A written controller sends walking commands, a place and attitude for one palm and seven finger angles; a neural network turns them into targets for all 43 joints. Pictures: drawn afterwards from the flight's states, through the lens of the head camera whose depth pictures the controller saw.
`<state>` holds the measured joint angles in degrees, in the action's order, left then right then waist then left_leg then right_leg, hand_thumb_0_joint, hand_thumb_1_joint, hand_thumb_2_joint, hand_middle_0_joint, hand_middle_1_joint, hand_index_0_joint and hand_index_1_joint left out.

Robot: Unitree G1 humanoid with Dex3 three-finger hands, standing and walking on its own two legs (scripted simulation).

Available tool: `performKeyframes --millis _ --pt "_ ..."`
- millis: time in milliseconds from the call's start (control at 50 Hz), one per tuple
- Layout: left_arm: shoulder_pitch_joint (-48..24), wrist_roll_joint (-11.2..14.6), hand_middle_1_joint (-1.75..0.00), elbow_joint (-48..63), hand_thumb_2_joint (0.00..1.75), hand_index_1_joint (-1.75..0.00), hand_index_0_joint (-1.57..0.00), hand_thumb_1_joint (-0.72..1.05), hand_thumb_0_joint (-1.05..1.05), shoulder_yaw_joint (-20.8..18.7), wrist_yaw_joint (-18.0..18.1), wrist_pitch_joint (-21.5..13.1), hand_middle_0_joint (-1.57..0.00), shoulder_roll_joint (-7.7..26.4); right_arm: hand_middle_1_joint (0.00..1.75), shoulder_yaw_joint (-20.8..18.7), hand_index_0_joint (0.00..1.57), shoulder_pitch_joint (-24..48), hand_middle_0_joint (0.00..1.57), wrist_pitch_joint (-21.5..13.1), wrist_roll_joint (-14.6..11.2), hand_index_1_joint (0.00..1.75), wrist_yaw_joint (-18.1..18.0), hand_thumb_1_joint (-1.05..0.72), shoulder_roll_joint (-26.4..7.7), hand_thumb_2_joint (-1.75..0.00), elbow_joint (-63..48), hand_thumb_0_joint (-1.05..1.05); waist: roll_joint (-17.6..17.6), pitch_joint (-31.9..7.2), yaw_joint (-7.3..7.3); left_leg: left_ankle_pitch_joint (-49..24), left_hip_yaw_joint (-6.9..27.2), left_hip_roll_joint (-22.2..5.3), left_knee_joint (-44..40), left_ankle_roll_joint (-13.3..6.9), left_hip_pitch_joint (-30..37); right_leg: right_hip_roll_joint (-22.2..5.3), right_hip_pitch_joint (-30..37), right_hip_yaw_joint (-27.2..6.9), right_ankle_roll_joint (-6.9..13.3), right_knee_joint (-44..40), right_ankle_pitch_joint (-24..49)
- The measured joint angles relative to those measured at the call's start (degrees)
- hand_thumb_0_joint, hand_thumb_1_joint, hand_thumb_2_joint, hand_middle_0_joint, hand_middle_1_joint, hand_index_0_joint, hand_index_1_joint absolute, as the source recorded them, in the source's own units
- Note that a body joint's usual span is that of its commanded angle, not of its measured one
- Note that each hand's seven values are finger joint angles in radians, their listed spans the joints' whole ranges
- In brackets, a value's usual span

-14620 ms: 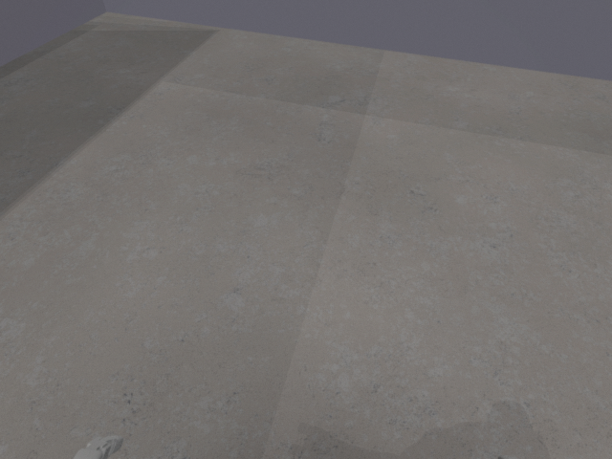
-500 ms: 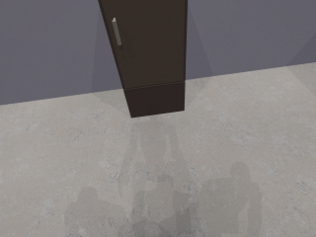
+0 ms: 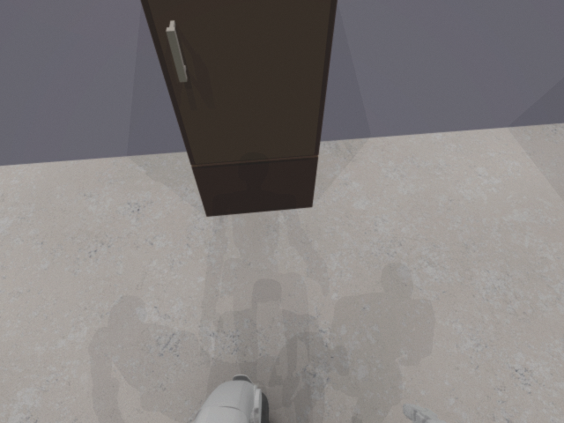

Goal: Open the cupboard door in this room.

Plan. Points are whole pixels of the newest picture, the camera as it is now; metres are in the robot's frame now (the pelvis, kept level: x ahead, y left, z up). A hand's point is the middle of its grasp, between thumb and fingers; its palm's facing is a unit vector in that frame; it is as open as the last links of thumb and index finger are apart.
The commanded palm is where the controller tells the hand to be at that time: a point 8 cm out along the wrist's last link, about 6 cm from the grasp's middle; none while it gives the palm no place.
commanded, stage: turn to face it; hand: left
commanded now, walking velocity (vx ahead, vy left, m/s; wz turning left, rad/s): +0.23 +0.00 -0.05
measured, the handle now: (177, 52) +0.89 +0.38 +0.02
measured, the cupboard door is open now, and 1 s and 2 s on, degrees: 0 0 0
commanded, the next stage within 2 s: take the last steps up to it in 0.48 s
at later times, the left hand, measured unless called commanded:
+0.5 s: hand (185, 334) +0.26 +0.21 -0.15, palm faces +0.11 -0.98 -0.17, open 7.4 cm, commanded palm none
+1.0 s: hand out of the picture +0.08 +0.15 -0.14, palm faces +0.32 -0.92 -0.22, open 7.3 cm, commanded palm none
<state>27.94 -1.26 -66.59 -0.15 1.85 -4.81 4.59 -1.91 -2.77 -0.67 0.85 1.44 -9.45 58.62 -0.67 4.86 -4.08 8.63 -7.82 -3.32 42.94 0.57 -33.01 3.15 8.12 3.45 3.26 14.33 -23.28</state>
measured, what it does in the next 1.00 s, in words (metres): walks ahead: left foot, then right foot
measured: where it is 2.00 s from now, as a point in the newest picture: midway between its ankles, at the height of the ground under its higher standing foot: (264, 347)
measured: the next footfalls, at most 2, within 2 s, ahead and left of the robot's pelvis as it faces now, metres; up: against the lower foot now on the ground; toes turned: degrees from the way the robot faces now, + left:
left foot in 0.06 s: +0.18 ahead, +0.09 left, +0.00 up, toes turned +8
right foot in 0.66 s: +0.22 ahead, -0.11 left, +0.00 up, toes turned +5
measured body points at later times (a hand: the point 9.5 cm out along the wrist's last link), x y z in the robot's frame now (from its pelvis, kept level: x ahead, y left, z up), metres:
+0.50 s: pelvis +0.15 +0.03 +0.02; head +0.16 +0.05 +0.46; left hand +0.25 +0.26 -0.14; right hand +0.15 -0.21 -0.13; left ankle +0.14 +0.08 -0.73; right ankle +0.19 -0.12 -0.66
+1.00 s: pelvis +0.19 +0.01 +0.02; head +0.20 -0.01 +0.47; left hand +0.06 +0.20 -0.13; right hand +0.29 -0.23 -0.14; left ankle +0.19 +0.17 -0.67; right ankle +0.18 -0.11 -0.73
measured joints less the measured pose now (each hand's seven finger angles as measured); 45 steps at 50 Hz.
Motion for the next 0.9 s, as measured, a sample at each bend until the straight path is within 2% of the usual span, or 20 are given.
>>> performKeyframes --millis 40,60,100,140,180,240,320,400,480,600,660,700,740,760,820,900 --pt "0.60 0.11 -0.30 -0.95 0.90 -0.30 -0.20 0.90 0.01 -0.07 0.02 0.22 -0.20 0.39 0.30 0.43 0.20 0.11 0.19 -1.02 0.12 0.30 -0.19 -0.91 0.78 -0.90 -0.19 0.01 0.40 0.53 0.36 -0.47 -1.16 1.92 -5.91 -1.56 4.28 -0.57 0.10 0.03 -0.75 4.90 -3.21" --pt "0.83 0.34 -0.30 -1.50 0.90 -0.30 -0.20 0.90 0.01 -0.14 -0.03 0.46 -0.20 0.59 0.30 0.56 0.20 -0.24 0.19 -1.74 0.31 0.30 -0.36 -0.91 1.13 -0.90 -0.29 0.01 0.44 0.58 0.94 -0.42 -1.42 2.55 -7.65 -3.93 6.57 -0.91 -1.67 0.33 -1.29 11.36 -4.83" --pt "-0.65 1.19 -0.30 -1.67 0.90 -0.30 -0.20 0.90 0.01 -0.17 -0.12 1.31 -0.20 1.32 0.30 0.75 0.20 -1.07 0.20 -2.94 0.38 0.30 -0.81 -0.91 1.72 -0.90 -0.65 0.01 1.15 1.25 1.67 4.23 -2.18 3.17 -4.90 -7.00 7.49 -2.18 -10.91 -0.60 -1.86 34.49 -5.09" --pt "-3.36 1.25 -0.30 -0.70 0.90 -0.30 -0.20 0.90 0.01 -0.41 0.20 2.01 -0.20 2.17 0.30 0.86 0.20 -2.67 0.20 -3.36 -0.09 0.30 -1.43 -0.91 1.83 -0.90 -0.30 0.01 1.27 1.92 2.18 6.23 -2.60 3.58 -5.37 -7.66 10.14 -2.84 -19.78 -1.92 -2.36 51.88 -4.94" --pt "-6.97 0.85 -0.30 1.05 0.90 -0.30 -0.20 0.90 0.01 -1.06 0.25 2.44 -0.20 3.09 0.30 -0.51 0.20 -4.65 0.20 -4.04 -0.95 0.30 -2.87 -0.94 1.45 -0.90 0.06 -0.01 1.22 2.25 2.87 5.61 -2.36 4.33 -8.57 -7.19 13.23 -4.53 -26.96 -2.06 -3.35 57.84 -2.77" --pt "-12.83 0.29 -0.30 4.71 0.90 -0.30 -0.20 0.91 0.01 -1.86 0.10 2.99 -0.20 4.73 0.30 -0.88 0.20 -7.42 0.20 -4.05 -0.66 0.30 -3.40 -0.96 -0.40 -0.90 1.54 -0.03 1.63 2.09 3.47 4.08 -1.19 5.60 -13.70 -7.76 16.95 -7.26 -34.35 -2.13 -4.92 54.59 0.75" --pt "-19.09 0.05 -0.30 8.86 0.90 -0.30 -0.20 0.91 0.01 -2.61 0.08 3.76 -0.20 6.32 0.30 -0.47 0.20 -11.43 0.20 -2.54 -0.57 0.30 -2.94 -0.95 -0.75 -0.90 3.71 -0.02 2.77 0.85 3.79 3.31 1.16 6.73 -17.36 -7.54 19.92 -8.72 -39.45 -2.92 -6.81 50.35 6.14" --pt "-22.24 0.15 -0.30 10.37 0.90 -0.30 -0.20 0.91 0.00 -2.63 0.01 4.98 -0.20 6.66 0.30 -0.31 0.20 -14.26 0.20 -1.26 -0.35 0.30 -2.61 -0.93 0.13 -0.90 4.49 0.00 3.19 -0.81 4.73 3.74 3.32 7.03 -18.68 -7.10 21.95 -8.48 -39.62 -2.85 -8.05 47.74 8.05" --pt "-23.20 0.32 -0.30 10.19 0.90 -0.30 -0.20 0.91 0.00 -2.18 -0.05 6.03 -0.20 6.30 0.30 -0.28 0.20 -15.66 0.20 -0.79 -0.05 0.30 -2.56 -0.92 1.19 -0.90 4.01 0.00 2.99 -1.98 5.90 4.63 4.63 7.11 -18.72 -6.63 23.06 -7.68 -36.49 -2.20 -8.45 42.87 6.35" --pt "-23.21 0.83 -0.30 9.70 0.90 -0.30 -0.20 0.91 0.01 -1.26 -0.09 6.51 -0.20 4.93 0.30 -0.21 0.20 -15.69 0.20 -0.15 0.30 0.30 -2.63 -0.91 1.98 -0.90 3.22 0.01 1.36 -2.09 7.22 6.31 6.15 7.19 -16.59 -5.45 22.57 -5.81 -28.28 -1.28 -7.41 29.04 1.25" --pt "-22.08 0.94 -0.30 9.47 0.90 -0.30 -0.20 0.90 0.01 -0.82 -0.22 5.46 -0.20 4.33 0.30 -0.26 0.20 -15.76 0.20 -0.01 0.07 0.30 -2.62 -0.91 1.86 -0.90 3.39 0.01 0.54 -2.42 6.86 7.68 6.56 7.47 -14.29 -4.44 21.53 -5.32 -22.30 -0.59 -6.57 17.59 6.66" --pt "-20.95 0.58 -0.30 8.68 0.90 -0.30 -0.20 0.90 0.01 -0.55 -0.22 4.33 -0.20 3.42 0.30 -0.44 0.20 -15.54 0.20 0.08 -0.31 0.30 -2.46 -0.91 1.16 -0.90 3.93 0.01 -1.65 -2.27 6.61 10.87 7.45 6.28 -10.00 -3.08 20.22 -4.06 -20.51 0.82 -3.50 15.32 7.93" --pt "-18.73 0.40 -0.30 8.43 0.90 -0.30 -0.20 0.90 0.01 -0.27 -0.46 3.54 -0.20 3.19 0.30 -0.71 0.20 -15.59 0.20 0.84 -0.17 0.30 -2.11 -0.91 0.87 -0.90 4.06 0.01 -1.84 -2.89 6.26 17.42 7.01 5.94 -1.21 -1.68 17.05 -4.41 -19.44 1.93 -1.97 14.85 7.08" --pt "-17.50 0.50 -0.30 8.31 0.90 -0.30 -0.20 0.91 0.01 -0.62 -0.32 3.18 -0.20 3.22 0.30 -0.89 0.20 -15.46 0.20 1.20 -0.02 0.30 -1.87 -0.91 0.71 -0.90 4.16 0.01 -1.59 -3.15 5.81 18.16 6.71 5.59 3.59 -1.27 15.25 -4.70 -18.66 2.28 -1.67 14.01 7.03" --pt "-13.98 0.60 -0.30 7.50 0.90 -0.30 -0.21 0.93 0.00 -1.47 -0.04 2.44 -0.20 4.25 0.30 -1.51 0.20 -14.58 0.20 1.65 0.34 0.30 -1.16 -0.91 -0.23 -0.90 4.20 0.01 -1.34 -3.32 4.45 14.24 6.59 3.27 13.48 -0.54 10.58 -5.05 -16.20 3.16 -1.68 10.74 8.06" --pt "-8.73 0.42 -0.30 5.17 0.90 -0.30 -0.20 0.93 0.00 -1.38 -0.29 1.99 -0.20 4.57 0.30 -2.25 0.20 -13.10 0.20 1.95 0.57 0.30 -0.76 -0.91 -2.00 -0.90 3.65 0.01 -1.86 -3.27 3.51 7.81 7.47 -0.12 16.73 0.73 6.55 -5.16 -13.69 4.43 -2.04 7.48 8.93"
